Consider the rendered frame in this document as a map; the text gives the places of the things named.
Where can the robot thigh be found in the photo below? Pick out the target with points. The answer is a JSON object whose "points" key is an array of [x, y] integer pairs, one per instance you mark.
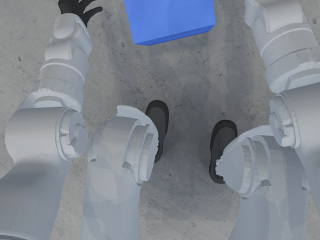
{"points": [[125, 158], [270, 176]]}

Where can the left robot thigh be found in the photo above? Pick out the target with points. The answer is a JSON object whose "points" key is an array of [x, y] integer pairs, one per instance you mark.
{"points": [[125, 158]]}

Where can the right robot upper arm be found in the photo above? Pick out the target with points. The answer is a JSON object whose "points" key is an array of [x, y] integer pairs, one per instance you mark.
{"points": [[295, 121]]}

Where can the left robot hand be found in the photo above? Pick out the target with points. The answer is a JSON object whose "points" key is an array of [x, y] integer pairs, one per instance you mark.
{"points": [[76, 7]]}

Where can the robot left forearm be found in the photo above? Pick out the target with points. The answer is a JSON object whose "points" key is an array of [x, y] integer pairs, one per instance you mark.
{"points": [[62, 75]]}

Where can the carton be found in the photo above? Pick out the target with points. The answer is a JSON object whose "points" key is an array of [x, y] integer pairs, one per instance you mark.
{"points": [[157, 21]]}

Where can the left robot upper arm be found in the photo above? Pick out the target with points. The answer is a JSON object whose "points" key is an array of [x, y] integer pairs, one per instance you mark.
{"points": [[42, 143]]}

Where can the robot right forearm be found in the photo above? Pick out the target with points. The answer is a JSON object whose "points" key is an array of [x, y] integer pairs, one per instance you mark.
{"points": [[285, 42]]}

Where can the right robot thigh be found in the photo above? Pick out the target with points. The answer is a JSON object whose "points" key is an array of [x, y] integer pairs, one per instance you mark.
{"points": [[270, 176]]}

